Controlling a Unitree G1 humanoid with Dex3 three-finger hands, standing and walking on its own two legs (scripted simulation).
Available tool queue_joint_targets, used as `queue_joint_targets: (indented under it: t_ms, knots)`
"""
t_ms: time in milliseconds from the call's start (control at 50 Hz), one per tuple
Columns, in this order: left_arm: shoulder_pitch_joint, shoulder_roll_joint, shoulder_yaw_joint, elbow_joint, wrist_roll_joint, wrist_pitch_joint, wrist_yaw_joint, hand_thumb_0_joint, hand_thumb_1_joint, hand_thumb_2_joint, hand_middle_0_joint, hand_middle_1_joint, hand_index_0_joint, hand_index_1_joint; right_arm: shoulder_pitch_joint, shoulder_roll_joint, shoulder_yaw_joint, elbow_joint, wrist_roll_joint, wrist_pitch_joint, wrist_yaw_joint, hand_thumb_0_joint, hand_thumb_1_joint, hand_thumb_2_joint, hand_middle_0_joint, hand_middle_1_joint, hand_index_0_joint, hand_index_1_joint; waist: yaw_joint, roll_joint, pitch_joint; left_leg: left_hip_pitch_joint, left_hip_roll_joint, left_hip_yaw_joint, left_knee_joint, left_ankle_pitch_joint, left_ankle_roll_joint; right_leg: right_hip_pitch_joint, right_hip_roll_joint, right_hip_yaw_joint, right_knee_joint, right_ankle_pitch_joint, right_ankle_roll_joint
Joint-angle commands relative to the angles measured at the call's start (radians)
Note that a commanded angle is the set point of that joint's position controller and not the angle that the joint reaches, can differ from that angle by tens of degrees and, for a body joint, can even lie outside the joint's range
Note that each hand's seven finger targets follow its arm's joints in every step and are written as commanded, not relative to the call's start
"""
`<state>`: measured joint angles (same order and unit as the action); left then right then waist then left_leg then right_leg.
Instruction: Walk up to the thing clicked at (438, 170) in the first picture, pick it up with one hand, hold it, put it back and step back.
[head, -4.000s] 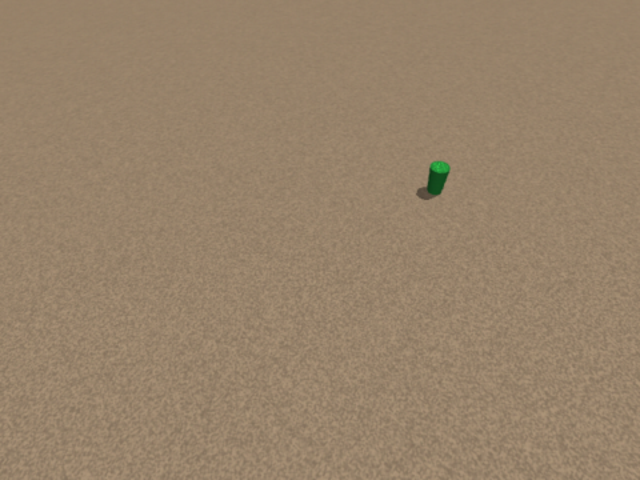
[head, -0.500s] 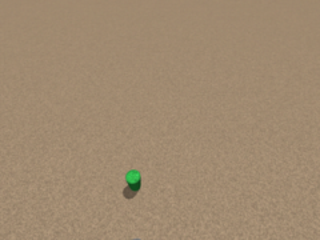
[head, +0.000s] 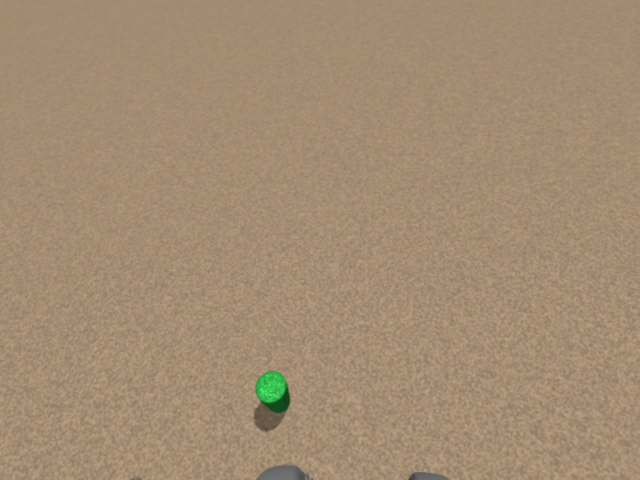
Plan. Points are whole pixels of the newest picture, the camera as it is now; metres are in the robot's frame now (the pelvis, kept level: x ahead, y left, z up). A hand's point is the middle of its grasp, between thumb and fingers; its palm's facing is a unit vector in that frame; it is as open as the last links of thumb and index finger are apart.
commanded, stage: walk up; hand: left
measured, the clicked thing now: (275, 394) +0.44 +0.23 -0.69
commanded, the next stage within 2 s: stand in 1.44 s
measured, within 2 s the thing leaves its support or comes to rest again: neither
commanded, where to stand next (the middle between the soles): +0.10 +0.02 m, yaw +0 degrees
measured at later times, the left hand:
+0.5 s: hand out of the picture +0.11 +0.27 -0.15, palm faces +0.00 -0.94 -0.33, open 7.4 cm
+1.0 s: hand out of the picture +0.13 +0.27 -0.13, palm faces +0.00 -0.94 -0.33, open 7.4 cm
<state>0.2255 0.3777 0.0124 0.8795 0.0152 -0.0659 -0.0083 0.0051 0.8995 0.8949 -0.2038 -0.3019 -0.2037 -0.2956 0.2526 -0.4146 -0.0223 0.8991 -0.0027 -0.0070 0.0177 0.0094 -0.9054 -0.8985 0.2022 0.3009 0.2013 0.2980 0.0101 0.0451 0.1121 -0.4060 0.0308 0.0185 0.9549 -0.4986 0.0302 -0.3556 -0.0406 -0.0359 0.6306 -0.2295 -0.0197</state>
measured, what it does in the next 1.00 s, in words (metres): steps on the spot: left foot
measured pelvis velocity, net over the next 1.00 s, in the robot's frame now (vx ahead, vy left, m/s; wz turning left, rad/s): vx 0.05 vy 0.02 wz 0.01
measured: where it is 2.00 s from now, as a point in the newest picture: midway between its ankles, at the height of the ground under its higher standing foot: outside the picture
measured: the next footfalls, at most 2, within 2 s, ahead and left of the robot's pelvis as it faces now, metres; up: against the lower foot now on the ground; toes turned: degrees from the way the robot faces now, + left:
left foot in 0.12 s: +0.10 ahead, +0.15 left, +0.00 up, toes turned +2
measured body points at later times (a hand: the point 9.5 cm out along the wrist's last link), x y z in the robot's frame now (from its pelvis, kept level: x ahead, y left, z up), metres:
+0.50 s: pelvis +0.05 +0.02 +0.01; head +0.07 +0.02 +0.46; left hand +0.11 +0.32 -0.12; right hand +0.16 -0.28 -0.11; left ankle +0.07 +0.15 -0.72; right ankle +0.07 -0.12 -0.72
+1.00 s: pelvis +0.05 +0.02 +0.02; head +0.06 +0.02 +0.47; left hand +0.13 +0.32 -0.11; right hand +0.14 -0.28 -0.11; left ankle +0.07 +0.15 -0.72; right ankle +0.07 -0.12 -0.72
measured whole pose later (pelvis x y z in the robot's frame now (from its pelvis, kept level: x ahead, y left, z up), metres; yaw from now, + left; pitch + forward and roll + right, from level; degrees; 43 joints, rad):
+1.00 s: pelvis +0.05 +0.02 +0.02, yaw +1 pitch -2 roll +0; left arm 0.06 0.35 0.00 1.18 0.01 -0.01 -0.01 0.01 0.90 0.90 -0.20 -0.30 -0.20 -0.30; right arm 0.07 -0.35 0.01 1.18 0.00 -0.01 0.02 0.01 -0.90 -0.90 0.20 0.30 0.20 0.30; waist 0.00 0.00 0.06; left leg -0.13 0.02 0.01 0.33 -0.16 -0.01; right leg -0.13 -0.04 -0.03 0.31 -0.15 0.03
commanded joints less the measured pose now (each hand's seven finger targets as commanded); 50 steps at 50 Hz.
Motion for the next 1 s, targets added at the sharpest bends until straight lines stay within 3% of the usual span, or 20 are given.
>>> queue_joint_targets:
  t_ms: [0,40,60,80,100,120,140,160,200,240,300,360,420,620,820,980]
  knots:
    - [0.005,0.272,0.078,-0.043,0.007,-0.004,0.02,0.0,0.9,0.9,-0.2,-0.3,-0.2,-0.3,0.07,-0.16,-0.059,-0.005,-0.002,-0.021,-0.008,0.0,-0.9,-0.9,0.2,0.3,0.2,0.3,-0.001,-0.233,-0.132,0.055,0.012,0.01,-0.192,0.086,-0.013,0.045,-0.184,0.191,-0.197,0.163,-0.175]
    - [-0.05,0.273,0.073,-0.038,-0.007,0.009,0.019,0.0,0.9,0.9,-0.2,-0.3,-0.2,-0.3,0.084,-0.146,-0.057,0.025,-0.002,-0.025,-0.013,0.0,-0.9,-0.9,0.2,0.3,0.2,0.3,-0.028,-0.224,-0.157,0.173,-0.008,0.04,-0.319,0.228,-0.012,-0.007,-0.171,0.156,-0.126,0.128,-0.153]
    - [-0.063,0.246,0.061,-0.037,-0.014,0.018,0.017,0.0,0.9,0.9,-0.2,-0.3,-0.2,-0.3,0.079,-0.154,-0.062,0.038,-0.008,-0.029,-0.018,0.0,-0.9,-0.9,0.2,0.3,0.2,0.3,-0.038,-0.192,-0.15,0.242,-0.012,0.028,-0.376,0.286,-0.004,-0.082,-0.168,0.155,-0.093,0.084,-0.125]
    - [-0.065,0.212,0.047,-0.034,-0.019,0.025,0.017,0.0,0.9,0.9,-0.2,-0.3,-0.2,-0.3,0.063,-0.177,-0.066,0.038,-0.014,-0.033,-0.023,0.0,-0.9,-0.9,0.2,0.3,0.2,0.3,-0.044,-0.128,-0.139,0.272,0.029,-0.037,-0.45,0.305,0.006,-0.133,-0.148,0.144,-0.067,0.023,-0.086]
    - [-0.056,0.169,0.035,-0.033,-0.028,0.031,0.015,0.0,0.9,0.9,-0.2,-0.3,-0.2,-0.3,0.013,-0.23,-0.073,0.021,-0.021,-0.041,-0.025,0.0,-0.9,-0.9,0.2,0.3,0.2,0.3,-0.019,0.016,-0.134,0.226,0.17,-0.255,-0.551,0.27,0.045,-0.145,-0.066,0.096,0.008,-0.081,-0.032]
    - [-0.033,0.188,0.039,0.002,-0.035,0.04,0.02,0.0,0.9,0.9,-0.2,-0.3,-0.2,-0.3,-0.083,-0.276,-0.071,0.002,-0.006,-0.042,-0.022,0.0,-0.9,-0.9,0.2,0.3,0.2,0.3,0.013,0.084,-0.102,0.052,0.278,-0.38,-0.635,0.096,0.128,-0.023,0.012,0.026,0.055,-0.233,-0.007]
    - [-0.023,0.215,0.051,0.041,-0.027,0.044,0.021,0.0,0.9,0.9,-0.2,-0.3,-0.2,-0.3,-0.141,-0.264,-0.065,0.004,-0.004,-0.037,-0.016,0.0,-0.9,-0.9,0.2,0.3,0.2,0.3,0.026,0.056,-0.06,-0.07,0.262,-0.342,-0.642,0.0,0.142,0.095,-0.007,0.046,0.083,-0.243,-0.007]
    - [-0.024,0.206,0.048,0.054,-0.023,0.041,0.016,0.0,0.9,0.9,-0.2,-0.3,-0.2,-0.3,-0.162,-0.236,-0.05,0.012,-0.005,-0.033,-0.016,0.0,-0.9,-0.9,0.2,0.3,0.2,0.3,0.039,0.036,-0.048,-0.075,0.205,-0.264,-0.625,-0.019,0.101,0.11,0.0,0.045,0.011,-0.216,-0.015]
    - [-0.023,0.216,0.049,0.091,-0.019,0.031,0.013,0.0,0.9,0.9,-0.2,-0.3,-0.2,-0.3,-0.171,-0.201,-0.033,0.037,-0.001,-0.028,-0.013,0.0,-0.9,-0.9,0.2,0.3,0.2,0.3,0.037,0.055,-0.055,-0.041,0.133,-0.183,-0.574,0.012,0.034,0.137,-0.035,0.092,-0.113,-0.091,-0.022]
    - [-0.078,0.23,0.044,0.097,-0.017,0.025,0.01,0.0,0.9,0.9,-0.2,-0.3,-0.2,-0.3,-0.151,-0.189,-0.025,0.065,0.0,-0.028,-0.009,0.0,-0.9,-0.9,0.2,0.3,0.2,0.3,0.004,0.047,-0.08,0.043,0.1,-0.159,-0.567,0.031,0.014,0.092,-0.062,0.142,-0.172,-0.118,-0.033]
    - [-0.11,0.212,0.03,0.13,-0.022,0.02,0.011,0.0,0.9,0.9,-0.2,-0.3,-0.2,-0.3,-0.176,-0.186,-0.02,0.093,0.003,-0.034,-0.011,0.0,-0.9,-0.9,0.2,0.3,0.2,0.3,0.004,0.031,-0.118,0.132,0.111,-0.153,-0.564,0.206,0.019,0.116,-0.058,0.108,-0.183,0.028,-0.019]
    - [-0.134,0.216,0.03,0.157,-0.026,0.015,0.013,0.0,0.9,0.9,-0.2,-0.3,-0.2,-0.3,-0.166,-0.177,-0.015,0.122,0.012,-0.039,-0.016,0.0,-0.9,-0.9,0.2,0.3,0.2,0.3,-0.007,-0.017,-0.183,0.215,0.101,-0.106,-0.52,0.457,0.011,0.183,-0.083,0.11,-0.197,0.208,-0.016]
    - [-0.15,0.212,0.028,0.181,-0.029,0.017,0.016,0.0,0.9,0.9,-0.2,-0.3,-0.2,-0.3,-0.188,-0.174,-0.018,0.143,0.016,-0.035,-0.02,0.0,-0.9,-0.9,0.2,0.3,0.2,0.3,-0.006,-0.027,-0.205,0.262,0.103,-0.092,-0.526,0.559,0.011,0.213,-0.095,0.096,-0.212,0.294,-0.005]
    - [-0.206,0.183,0.021,0.236,-0.021,0.03,0.015,0.0,0.9,0.9,-0.2,-0.3,-0.2,-0.3,-0.266,-0.158,-0.018,0.197,0.01,-0.021,-0.019,0.0,-0.9,-0.9,0.2,0.3,0.2,0.3,-0.005,-0.048,-0.165,0.29,0.106,-0.087,-0.633,0.479,-0.003,0.228,-0.098,0.085,-0.319,0.198,0.01]
    - [-0.226,0.182,0.029,0.241,-0.011,0.033,0.009,0.0,0.9,0.9,-0.2,-0.3,-0.2,-0.3,-0.271,-0.153,-0.013,0.215,0.002,-0.023,-0.015,0.0,-0.9,-0.9,0.2,0.3,0.2,0.3,-0.006,-0.042,-0.14,0.252,0.099,-0.095,-0.696,0.359,-0.015,0.252,-0.096,0.087,-0.369,0.111,0.018]
    - [-0.21,0.178,0.031,0.238,-0.01,0.033,0.009,0.0,0.9,0.9,-0.2,-0.3,-0.2,-0.3,-0.252,-0.152,-0.015,0.21,0.001,-0.025,-0.015,0.0,-0.9,-0.9,0.2,0.3,0.2,0.3,-0.007,-0.04,-0.161,0.283,0.098,-0.093,-0.688,0.392,-0.015,0.252,-0.094,0.084,-0.367,0.126,0.017]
